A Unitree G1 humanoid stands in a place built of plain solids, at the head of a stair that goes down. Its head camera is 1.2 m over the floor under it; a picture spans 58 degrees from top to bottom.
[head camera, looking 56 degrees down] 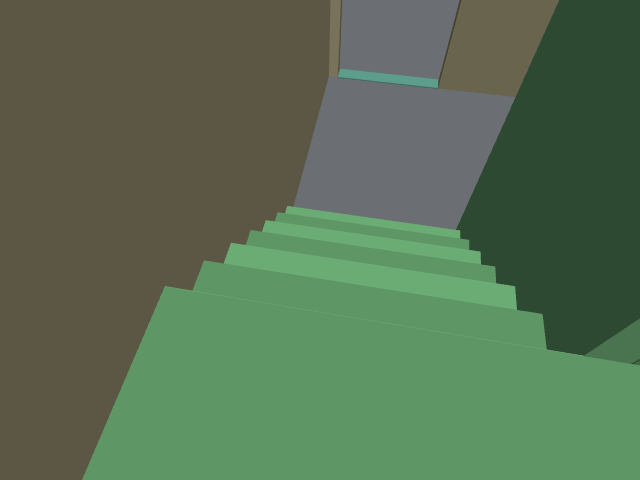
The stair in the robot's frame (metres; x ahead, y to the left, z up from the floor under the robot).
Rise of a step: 0.22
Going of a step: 0.23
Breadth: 1.30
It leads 10 degrees to the right of straight ahead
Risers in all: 7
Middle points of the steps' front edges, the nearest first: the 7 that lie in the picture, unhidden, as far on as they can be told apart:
0.53 -0.11 0.00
0.76 -0.15 -0.22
0.98 -0.19 -0.43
1.20 -0.23 -0.65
1.43 -0.27 -0.86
1.65 -0.31 -1.08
1.88 -0.35 -1.29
